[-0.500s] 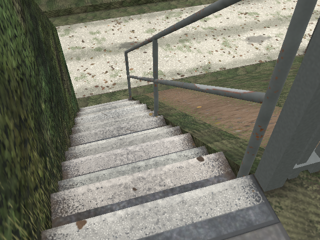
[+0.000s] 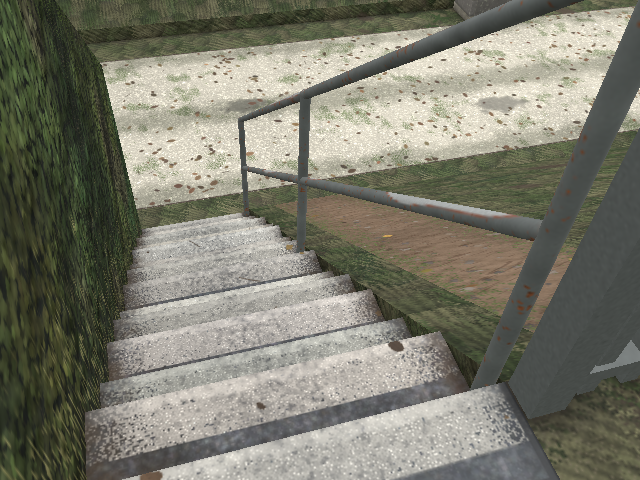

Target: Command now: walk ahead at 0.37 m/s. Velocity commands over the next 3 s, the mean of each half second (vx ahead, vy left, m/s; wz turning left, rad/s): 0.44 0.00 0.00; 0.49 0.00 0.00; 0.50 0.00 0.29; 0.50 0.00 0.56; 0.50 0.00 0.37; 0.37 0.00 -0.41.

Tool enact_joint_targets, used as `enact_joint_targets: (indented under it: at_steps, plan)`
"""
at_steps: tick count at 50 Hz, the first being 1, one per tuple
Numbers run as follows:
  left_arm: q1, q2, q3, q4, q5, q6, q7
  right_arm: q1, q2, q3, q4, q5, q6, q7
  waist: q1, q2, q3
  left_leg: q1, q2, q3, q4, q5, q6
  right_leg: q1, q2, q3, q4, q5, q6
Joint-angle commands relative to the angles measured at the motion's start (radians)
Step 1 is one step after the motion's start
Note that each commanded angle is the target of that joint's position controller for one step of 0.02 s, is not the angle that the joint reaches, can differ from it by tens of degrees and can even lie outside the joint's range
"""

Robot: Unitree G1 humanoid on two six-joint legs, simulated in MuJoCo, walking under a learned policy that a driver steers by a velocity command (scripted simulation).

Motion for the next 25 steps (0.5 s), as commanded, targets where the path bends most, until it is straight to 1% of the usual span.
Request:
enact_joint_targets:
  at_steps: [1, 2, 3, 4, 5, 6, 7, 8, 9, 11, 12, 13, 14, 15, 16, 17, 18, 19, 20, 21, 22, 23, 24, 25]
  plan:
    - [-0.168, 0.046, 0.0, -0.126, 0.028, -0.038, -0.035, 0.22, -0.16, -0.041, 0.014, 0.003, -0.004, 0.0, -0.051, 0.158, 0.252, 0.148, 0.381, -0.627, -0.453, -0.489, 0.146, -0.526, -0.034, -0.009, 0.311, 0.031, -0.019]
    - [-0.161, 0.036, -0.001, -0.119, 0.021, -0.046, -0.045, 0.171, -0.138, -0.037, -0.004, 0.004, -0.016, 0.002, -0.026, 0.118, 0.239, 0.147, 0.331, -0.519, -0.453, -0.338, 0.131, -0.504, -0.053, -0.005, 0.31, 0.106, -0.007]
    - [-0.157, 0.046, 0.004, -0.112, 0.016, -0.056, -0.049, 0.145, -0.109, -0.029, -0.017, 0.003, -0.029, -0.004, -0.009, 0.101, 0.216, 0.166, 0.288, -0.425, -0.452, -0.163, 0.115, -0.479, -0.06, -0.008, 0.288, 0.175, -0.002]
    - [-0.158, 0.051, 0.007, -0.108, 0.021, -0.056, -0.054, 0.158, -0.088, -0.022, -0.012, 0.002, -0.04, -0.009, -0.007, 0.094, 0.186, 0.195, 0.26, -0.348, -0.436, -0.009, 0.106, -0.464, -0.054, -0.03, 0.287, 0.222, 0.006]
    - [-0.157, 0.04, 0.007, -0.108, 0.021, -0.053, -0.057, 0.18, -0.079, -0.019, -0.003, 0.003, -0.046, -0.01, -0.002, 0.094, 0.158, 0.223, 0.239, -0.294, -0.415, 0.102, 0.102, -0.459, -0.047, -0.043, 0.282, 0.253, 0.011]
    - [-0.171, 0.031, 0.006, -0.115, 0.02, -0.049, -0.058, 0.202, -0.076, -0.016, 0.005, 0.005, -0.049, -0.011, -0.003, 0.103, 0.145, 0.237, 0.227, -0.255, -0.397, 0.195, 0.102, -0.461, -0.042, -0.056, 0.265, 0.273, 0.017]
    - [-0.196, 0.023, 0.004, -0.128, 0.019, -0.044, -0.058, 0.221, -0.07, -0.011, 0.012, 0.008, -0.05, -0.011, -0.004, 0.115, 0.143, 0.239, 0.218, -0.225, -0.383, 0.271, 0.104, -0.462, -0.038, -0.07, 0.236, 0.284, 0.024]
    - [-0.242, 0.017, 0.001, -0.148, 0.019, -0.041, -0.058, 0.233, -0.067, -0.008, 0.016, 0.01, -0.051, -0.012, -0.011, 0.122, 0.15, 0.229, 0.215, -0.205, -0.375, 0.329, 0.11, -0.461, -0.033, -0.083, 0.191, 0.298, 0.033]
    - [-0.307, 0.009, -0.006, -0.178, 0.014, -0.035, -0.06, 0.257, -0.087, -0.009, 0.023, 0.018, -0.05, -0.009, -0.034, 0.126, 0.165, 0.222, 0.223, -0.197, -0.379, 0.355, 0.123, -0.456, -0.025, -0.107, 0.151, 0.299, 0.046]
    - [-0.411, 0.004, -0.014, -0.227, 0.008, -0.033, -0.063, 0.267, -0.088, -0.003, 0.025, 0.015, -0.05, -0.012, -0.052, 0.131, 0.191, 0.197, 0.222, -0.177, -0.373, 0.454, 0.126, -0.424, -0.012, -0.127, 0.043, 0.327, 0.052]
    - [-0.444, 0.003, -0.017, -0.246, 0.005, -0.032, -0.064, 0.269, -0.096, -0.003, 0.027, 0.014, -0.05, -0.013, -0.057, 0.141, 0.195, 0.194, 0.223, -0.169, -0.367, 0.503, 0.126, -0.397, -0.005, -0.136, 0.0, 0.337, 0.048]
    - [-0.471, -0.004, -0.022, -0.266, 0.0, -0.029, -0.06, 0.276, -0.097, 0.003, 0.037, 0.01, -0.048, -0.009, -0.061, 0.137, 0.195, 0.194, 0.238, -0.178, -0.373, 0.496, 0.138, -0.367, 0.004, -0.146, -0.036, 0.321, 0.035]
    - [-0.479, 0.004, -0.022, -0.28, -0.001, -0.027, -0.058, 0.272, -0.105, 0.002, 0.04, 0.009, -0.048, -0.008, -0.057, 0.142, 0.199, 0.205, 0.248, -0.174, -0.368, 0.527, 0.143, -0.345, 0.009, -0.149, -0.059, 0.318, 0.021]
    - [-0.477, 0.014, -0.02, -0.291, -0.001, -0.025, -0.056, 0.257, -0.117, 0.002, 0.041, 0.008, -0.049, -0.007, -0.047, 0.147, 0.195, 0.217, 0.255, -0.167, -0.355, 0.577, 0.143, -0.313, 0.014, -0.15, -0.08, 0.311, 0.002]
    - [-0.455, 0.023, -0.017, -0.296, -0.002, -0.025, -0.051, 0.233, -0.129, 0.001, 0.04, 0.009, -0.051, -0.006, -0.027, 0.15, 0.181, 0.221, 0.258, -0.152, -0.322, 0.674, 0.138, -0.253, 0.028, -0.155, -0.099, 0.295, -0.019]
    - [-0.405, 0.035, -0.011, -0.289, -0.004, -0.027, -0.044, 0.205, -0.145, 0.0, 0.037, 0.011, -0.054, -0.006, 0.002, 0.15, 0.149, 0.224, 0.255, -0.13, -0.254, 0.837, 0.127, -0.166, 0.052, -0.16, -0.113, 0.274, -0.038]
    - [-0.299, 0.042, -0.003, -0.26, -0.008, -0.026, -0.036, 0.212, -0.156, -0.006, 0.051, 0.016, -0.051, -0.004, 0.046, 0.147, 0.094, 0.224, 0.246, -0.099, -0.128, 0.999, 0.11, -0.036, 0.085, -0.165, -0.122, 0.264, -0.057]
    - [-0.134, 0.064, 0.011, -0.209, -0.007, -0.03, -0.028, 0.198, -0.173, -0.01, 0.051, 0.024, -0.045, -0.001, 0.116, 0.124, 0.015, 0.179, 0.215, -0.062, 0.059, 1.016, 0.087, 0.153, 0.098, -0.165, -0.181, 0.287, -0.076]
    - [0.036, 0.108, 0.031, -0.163, 0.011, -0.04, -0.021, 0.145, -0.187, -0.013, 0.028, 0.037, -0.043, 0.007, 0.186, 0.116, -0.077, 0.009, 0.173, -0.046, 0.284, 0.789, 0.062, 0.399, -0.004, -0.044, -0.218, 0.251, -0.101]
    - [0.157, 0.212, 0.05, -0.158, 0.049, -0.047, -0.019, 0.166, -0.113, -0.006, -0.009, 0.033, -0.043, 0.007, 0.185, -0.051, -0.204, -0.188, 0.064, -0.023, 0.642, 0.027, 0.05, 0.587, -0.309, 0.332, -0.262, 0.103, -0.149]
    - [0.115, 0.221, 0.05, -0.167, 0.029, -0.035, -0.023, 0.243, -0.102, -0.018, -0.001, 0.052, -0.042, 0.014, 0.132, -0.162, -0.235, -0.417, -0.053, -0.121, 0.864, -0.233, 0.046, 0.614, -0.42, 0.734, -0.445, -0.003, -0.286]
    - [-0.011, 0.169, 0.043, -0.179, 0.004, -0.041, -0.018, 0.153, -0.163, -0.033, -0.024, 0.038, -0.039, 0.009, 0.087, -0.071, -0.042, -0.5, 0.032, -0.141, 0.873, -0.128, 0.051, 0.459, -0.383, 0.603, -0.485, -0.082, -0.262]
    - [-0.098, 0.108, 0.026, -0.201, 0.0, -0.054, -0.021, 0.064, -0.17, -0.039, -0.051, 0.032, -0.043, 0.015, 0.068, -0.006, 0.049, -0.484, 0.068, -0.132, 0.824, -0.036, 0.05, 0.313, -0.336, 0.48, -0.513, 0.001, -0.235]
    - [-0.128, 0.076, 0.018, -0.201, 0.005, -0.07, -0.021, 0.037, -0.155, -0.043, -0.051, 0.031, -0.039, 0.015, 0.027, 0.049, 0.097, -0.426, 0.099, -0.132, 0.753, 0.015, 0.039, 0.199, -0.289, 0.379, -0.535, 0.145, -0.2]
